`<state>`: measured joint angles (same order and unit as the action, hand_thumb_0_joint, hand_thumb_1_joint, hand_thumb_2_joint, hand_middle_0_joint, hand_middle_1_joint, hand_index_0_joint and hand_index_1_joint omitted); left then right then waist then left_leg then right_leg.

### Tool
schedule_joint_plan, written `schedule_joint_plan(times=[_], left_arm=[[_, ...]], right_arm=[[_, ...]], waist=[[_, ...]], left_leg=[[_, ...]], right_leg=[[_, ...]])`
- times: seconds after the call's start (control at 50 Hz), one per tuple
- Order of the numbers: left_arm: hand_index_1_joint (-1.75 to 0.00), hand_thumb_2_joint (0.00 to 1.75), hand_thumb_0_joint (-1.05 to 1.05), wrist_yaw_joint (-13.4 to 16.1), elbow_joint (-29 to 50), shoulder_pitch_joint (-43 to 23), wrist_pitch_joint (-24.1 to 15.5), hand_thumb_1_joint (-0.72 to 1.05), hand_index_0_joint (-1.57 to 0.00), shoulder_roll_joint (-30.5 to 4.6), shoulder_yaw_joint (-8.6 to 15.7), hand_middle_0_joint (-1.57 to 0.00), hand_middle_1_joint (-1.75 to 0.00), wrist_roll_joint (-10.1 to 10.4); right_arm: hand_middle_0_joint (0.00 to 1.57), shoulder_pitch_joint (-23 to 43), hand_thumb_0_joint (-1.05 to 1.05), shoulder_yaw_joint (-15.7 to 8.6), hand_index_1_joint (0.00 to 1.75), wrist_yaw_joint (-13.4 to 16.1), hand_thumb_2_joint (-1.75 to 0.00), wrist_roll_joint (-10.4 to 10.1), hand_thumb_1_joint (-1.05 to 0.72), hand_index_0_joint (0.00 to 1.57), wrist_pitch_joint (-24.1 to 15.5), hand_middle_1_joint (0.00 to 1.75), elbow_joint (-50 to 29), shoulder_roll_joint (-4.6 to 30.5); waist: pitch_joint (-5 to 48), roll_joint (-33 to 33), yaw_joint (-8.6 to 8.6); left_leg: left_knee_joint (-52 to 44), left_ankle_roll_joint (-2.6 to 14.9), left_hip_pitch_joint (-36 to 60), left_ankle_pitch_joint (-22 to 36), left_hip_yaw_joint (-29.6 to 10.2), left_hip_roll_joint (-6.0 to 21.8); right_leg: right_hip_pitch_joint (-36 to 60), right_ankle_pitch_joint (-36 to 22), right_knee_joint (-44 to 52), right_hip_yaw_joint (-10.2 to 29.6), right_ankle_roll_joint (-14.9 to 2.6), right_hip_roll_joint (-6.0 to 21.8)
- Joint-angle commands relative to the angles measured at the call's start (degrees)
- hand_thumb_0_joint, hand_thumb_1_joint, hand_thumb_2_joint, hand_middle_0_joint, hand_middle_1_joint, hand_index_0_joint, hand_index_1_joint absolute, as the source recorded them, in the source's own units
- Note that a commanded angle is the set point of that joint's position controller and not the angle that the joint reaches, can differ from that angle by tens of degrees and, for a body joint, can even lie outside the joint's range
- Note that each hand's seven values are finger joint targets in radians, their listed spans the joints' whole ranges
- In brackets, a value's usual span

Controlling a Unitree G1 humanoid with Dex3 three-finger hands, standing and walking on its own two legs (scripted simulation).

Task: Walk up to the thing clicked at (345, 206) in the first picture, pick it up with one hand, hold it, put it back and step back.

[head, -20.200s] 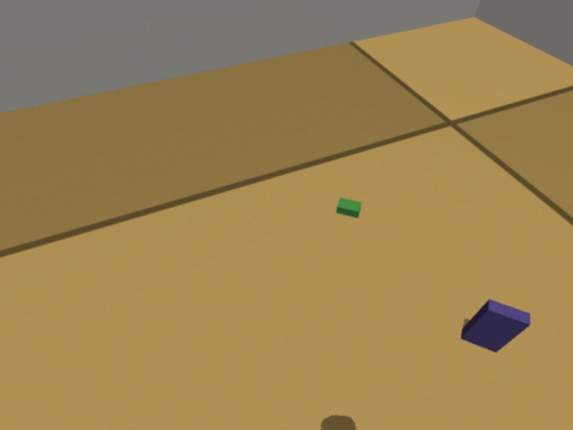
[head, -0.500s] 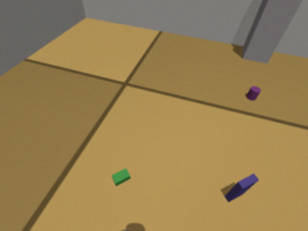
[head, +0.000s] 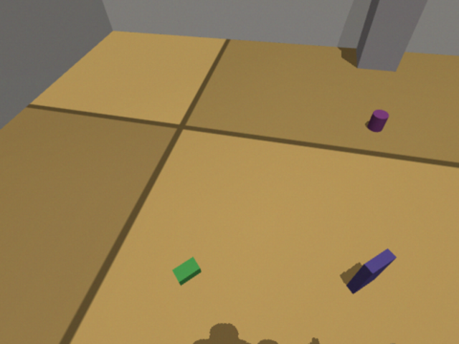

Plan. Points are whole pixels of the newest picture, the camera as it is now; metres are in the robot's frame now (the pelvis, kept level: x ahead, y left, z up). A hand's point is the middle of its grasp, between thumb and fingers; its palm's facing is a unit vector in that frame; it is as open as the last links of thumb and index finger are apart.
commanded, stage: walk up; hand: left
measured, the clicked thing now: (187, 271) +0.51 +0.26 -0.74
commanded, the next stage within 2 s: stand in 1.48 s
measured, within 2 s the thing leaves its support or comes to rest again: neither
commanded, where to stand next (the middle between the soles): +0.13 -0.01 m, yaw +2 degrees
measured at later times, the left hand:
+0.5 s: hand out of the picture +0.11 +0.24 -0.14, palm faces -0.01 -0.95 -0.31, open 7.4 cm
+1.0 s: hand out of the picture +0.10 +0.24 -0.13, palm faces +0.02 -0.94 -0.33, open 7.4 cm
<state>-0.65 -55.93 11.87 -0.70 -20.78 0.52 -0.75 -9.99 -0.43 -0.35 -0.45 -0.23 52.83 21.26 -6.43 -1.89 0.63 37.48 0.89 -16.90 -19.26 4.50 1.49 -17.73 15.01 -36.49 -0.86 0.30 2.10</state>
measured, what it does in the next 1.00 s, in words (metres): stands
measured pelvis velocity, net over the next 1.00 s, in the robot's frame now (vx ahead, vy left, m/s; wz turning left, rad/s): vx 0.04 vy -0.01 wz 0.03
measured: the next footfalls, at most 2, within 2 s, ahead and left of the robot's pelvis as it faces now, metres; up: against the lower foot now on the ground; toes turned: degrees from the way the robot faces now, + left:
none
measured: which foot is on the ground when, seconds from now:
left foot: down 0.00-1.00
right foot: down 0.00-1.00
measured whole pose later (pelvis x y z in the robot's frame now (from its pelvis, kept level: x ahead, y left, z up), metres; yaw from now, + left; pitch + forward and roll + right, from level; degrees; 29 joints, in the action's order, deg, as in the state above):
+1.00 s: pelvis +0.04 -0.01 +0.03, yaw +2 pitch -2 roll +0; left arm -0.8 -67.1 5.2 -0.6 -19.0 0.3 -0.5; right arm -4.0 -0.2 -0.6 0.6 -0.8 67.0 20.0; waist -2.5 -0.9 0.7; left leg 17.3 -0.3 -6.4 -9.0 2.8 1.2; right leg -6.8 8.6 -17.3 -3.0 0.5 1.5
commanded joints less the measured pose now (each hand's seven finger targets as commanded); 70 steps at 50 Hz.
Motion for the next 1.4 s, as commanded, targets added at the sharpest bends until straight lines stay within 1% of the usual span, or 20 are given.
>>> schedule_joint_plan(times=[0.0, 0.04, 0.06, 0.08, 0.1, 0.16, 0.26, 0.34, 0.38, 0.44, 0.48, 0.54, 0.6, 0.7, 0.78, 0.84, 0.88, 1.04, 1.1, 1.38], left_arm=[[-0.3, 0.9, 0.0, 0.9, 3.0, -5.1, -1.5, 0.9, -0.2, -13.2, 2.7, -0.2, -0.3, 0.5], [-0.3, 0.9, 0.0, 0.6, 1.8, -4.8, -1.3, 0.9, -0.2, -13.0, 2.6, -0.2, -0.3, 0.3], [-0.3, 0.9, 0.0, 0.5, 1.5, -4.9, -1.2, 0.9, -0.2, -12.8, 2.6, -0.2, -0.3, 0.3], [-0.3, 0.9, 0.0, 0.4, 1.2, -6.2, -1.1, 0.9, -0.2, -12.7, 2.6, -0.2, -0.3, 0.3], [-0.3, 0.9, 0.0, 0.4, 0.6, -6.5, -1.1, 0.9, -0.2, -12.4, 2.5, -0.2, -0.3, 0.4], [-0.3, 0.9, 0.0, 0.3, -0.9, -6.1, -1.2, 0.9, -0.2, -11.7, 2.3, -0.2, -0.3, 0.7], [-0.3, 0.9, 0.0, 0.3, -2.8, -7.4, -1.4, 0.9, -0.2, -11.6, 2.1, -0.2, -0.3, 0.6], [-0.3, 0.9, 0.0, 0.3, -4.2, -8.2, -1.3, 0.9, -0.2, -11.4, 1.9, -0.2, -0.3, 0.8], [-0.3, 0.9, 0.0, 0.4, -4.9, -8.6, -1.2, 0.9, -0.2, -11.2, 1.8, -0.2, -0.3, 0.8], [-0.3, 0.9, 0.0, 0.4, -5.6, -9.1, -1.1, 0.9, -0.2, -11.0, 1.6, -0.2, -0.3, 0.9], [-0.3, 0.9, 0.0, 0.4, -6.2, -9.3, -1.0, 0.9, -0.2, -11.0, 1.7, -0.2, -0.3, 0.8], [-0.3, 0.9, 0.0, 0.4, -6.9, -9.8, -1.0, 0.9, -0.2, -10.9, 1.5, -0.2, -0.3, 0.7], [-0.3, 0.9, 0.0, 0.5, -7.3, -9.4, -1.0, 0.9, -0.2, -10.9, 1.5, -0.2, -0.3, 0.6], [-0.3, 0.9, 0.0, 0.6, -7.8, -10.1, -1.1, 0.9, -0.2, -10.5, 1.7, -0.2, -0.3, 0.5], [-0.3, 0.9, 0.0, 0.6, -7.8, -9.6, -1.1, 0.9, -0.2, -10.6, 1.7, -0.2, -0.3, 0.4], [-0.3, 0.9, 0.0, 0.7, -7.9, -9.8, -1.2, 0.9, -0.2, -10.6, 1.9, -0.2, -0.3, 0.3], [-0.3, 0.9, 0.0, 0.7, -7.9, -9.7, -1.2, 0.9, -0.2, -10.6, 1.9, -0.2, -0.3, 0.3], [-0.3, 0.9, 0.0, 0.9, -7.5, -9.6, -1.1, 0.9, -0.2, -10.5, 2.1, -0.2, -0.3, 0.1], [-0.3, 0.9, 0.0, 0.9, -7.5, -9.5, -1.1, 0.9, -0.2, -10.6, 2.3, -0.2, -0.3, 0.2], [-0.3, 0.9, 0.0, 0.8, -6.9, -10.2, -0.8, 0.9, -0.2, -10.5, 2.4, -0.2, -0.3, 0.1]], right_arm=[[0.2, 0.3, 0.0, -3.4, 0.3, 0.2, -0.9, -0.2, -0.9, 0.2, -1.7, 0.3, -0.2, 12.3], [0.2, 1.7, 0.0, -2.9, 0.3, -0.1, -0.9, 0.4, -0.9, 0.2, -1.8, 0.3, 0.6, 12.4], [0.2, 1.8, 0.0, -2.7, 0.3, -0.2, -0.9, 0.4, -0.9, 0.2, -1.7, 0.3, 1.5, 12.4], [0.2, 2.0, 0.0, -2.6, 0.3, -0.3, -0.9, 0.6, -0.9, 0.2, -1.7, 0.3, 2.5, 12.3], [0.2, 2.5, 0.0, -2.5, 0.3, -0.4, -0.9, 0.7, -0.9, 0.2, -1.8, 0.3, 3.2, 12.3], [0.2, 3.7, 0.0, -2.0, 0.3, -0.4, -0.9, 0.9, -0.9, 0.2, -2.2, 0.3, 4.9, 11.9], [0.2, 4.8, 0.0, -1.7, 0.3, -0.1, -0.9, 1.0, -0.9, 0.2, -2.8, 0.3, 7.1, 11.8], [0.2, 5.3, 0.0, -1.5, 0.3, 0.2, -0.9, 0.9, -0.9, 0.2, -3.1, 0.3, 8.5, 11.5], [0.2, 5.7, 0.0, -1.7, 0.3, 0.3, -0.9, 0.9, -0.9, 0.2, -2.9, 0.3, 8.9, 11.7], [0.2, 5.9, 0.0, -1.7, 0.3, 0.4, -0.9, 0.9, -0.9, 0.2, -2.8, 0.3, 9.5, 11.7], [0.2, 5.9, 0.0, -1.9, 0.3, 0.5, -0.9, 0.9, -0.9, 0.2, -2.7, 0.3, 9.9, 11.8], [0.2, 6.6, 0.0, -1.9, 0.3, 0.5, -0.9, 0.8, -0.9, 0.2, -2.4, 0.3, 10.3, 11.8], [0.2, 7.3, 0.0, -2.0, 0.3, 0.5, -0.9, 0.9, -0.9, 0.2, -2.3, 0.3, 10.3, 11.8], [0.2, 7.4, 0.0, -2.2, 0.3, 0.6, -0.9, 0.7, -0.9, 0.2, -2.2, 0.3, 10.9, 11.4], [0.2, 8.5, 0.0, -2.1, 0.3, 0.6, -0.9, 0.8, -0.9, 0.2, -2.1, 0.3, 10.9, 11.2], [0.2, 8.1, 0.0, -2.0, 0.3, 0.6, -0.9, 0.8, -0.9, 0.2, -2.1, 0.3, 11.0, 10.9], [0.2, 8.6, 0.0, -2.0, 0.3, 0.6, -0.9, 0.8, -0.9, 0.2, -2.0, 0.3, 10.8, 10.6], [0.2, 8.5, 0.0, -2.1, 0.3, 0.6, -0.9, 0.9, -0.9, 0.2, -1.8, 0.3, 10.9, 10.7], [0.2, 7.9, 0.0, -2.1, 0.3, 0.7, -0.9, 0.9, -0.9, 0.2, -1.8, 0.3, 10.8, 10.5], [0.2, 6.9, 0.0, -2.0, 0.3, 0.8, -0.9, 1.0, -0.9, 0.2, -1.8, 0.3, 10.5, 10.5]], waist=[[4.9, 9.6, -1.64], [5.7, 8.9, -0.53], [5.0, 9.0, -0.35], [3.8, 8.4, -0.65], [3.0, 6.6, -0.48], [4.2, 2.8, 0.27], [6.5, 0.4, 0.3], [8.7, 0.3, 0.17], [8.8, 0.3, -0.18], [8.5, -0.1, -0.26], [9.3, 0.6, -0.51], [7.6, 1.6, -0.85], [7.8, 1.9, -0.62], [8.8, 3.1, -1.08], [8.2, 2.8, -0.7], [9.5, 3.2, -0.68], [8.4, 3.2, -0.56], [9.1, 2.3, -0.76], [9.4, 2.1, -0.75], [7.9, 2.0, -0.78]], left_leg=[[-11.1, 2.2, 6.3, 1.7, -8.0, 5.4], [-13.9, 2.31, 5.4, -2.7, -9.1, 5.8], [-14.4, 2.14, 4.3, -4.9, -8.9, 5.5], [-15.7, 1.67, 3.2, -5.6, -9.0, 5.2], [-17.1, 1.23, 3.2, -5.2, -9.1, 5.1], [-19.4, 1.15, 2.5, -3.3, -9.9, 6.0], [-21.6, 1.0, 3.3, 1.6, -9.8, 6.8], [-21.2, 0.7, 5.9, 10.1, -8.7, 6.9], [-20.9, 0.8, 7.1, 12.0, -8.6, 7.1], [-21.6, 0.74, 7.5, 11.6, -8.5, 7.1], [-21.3, 0.63, 8.7, 13.5, -8.2, 7.2], [-21.9, 0.54, 8.4, 11.6, -8.1, 6.8], [-22.1, 0.6, 9.6, 11.9, -8.0, 6.8], [-22.0, 0.37, 11.3, 14.9, -7.9, 7.0], [-22.4, 0.18, 11.4, 14.3, -7.6, 6.8], [-22.4, 0.18, 11.9, 16.0, -7.6, 6.9], [-22.6, -0.02, 11.4, 15.8, -7.7, 6.5], [-22.6, 0.09, 11.5, 15.4, -7.3, 6.7], [-22.4, 0.07, 12.4, 17.1, -7.2, 6.8], [-23.1, -0.08, 11.0, 14.9, -7.3, 6.7]], right_leg=[[-3.7, 3.2, 14.5, 8.6, -3.41, 6.2], [-1.7, 10.5, 16.2, 8.9, -3.17, 5.4], [-1.5, 13.9, 18.0, 9.5, -3.1, 5.5], [-1.4, 15.0, 18.8, 9.8, -2.97, 5.6], [-1.1, 14.5, 19.0, 9.6, -2.98, 5.6], [2.6, 7.9, 18.3, 8.1, -3.02, 4.9], [8.1, -0.7, 18.4, 6.6, -2.65, 4.9], [10.4, -8.6, 18.2, 5.7, -2.17, 5.1], [10.5, -9.3, 18.6, 5.2, -2.02, 5.2], [10.8, -9.2, 19.4, 5.2, -1.84, 5.4], [11.2, -10.0, 19.5, 4.9, -1.9, 5.5], [10.0, -9.3, 20.9, 4.9, -1.44, 5.5], [9.7, -9.4, 21.3, 4.8, -1.29, 5.5], [10.3, -10.8, 21.8, 4.5, -1.17, 5.7], [10.0, -11.1, 22.2, 4.5, -0.98, 5.8], [11.7, -12.5, 21.9, 4.5, -0.92, 6.0], [11.1, -12.3, 22.1, 4.4, -0.7, 5.9], [12.4, -12.5, 22.2, 4.0, -0.92, 5.9], [12.6, -13.7, 21.7, 3.9, -1.01, 5.9], [12.2, -11.7, 21.6, 4.3, -1.12, 5.5]])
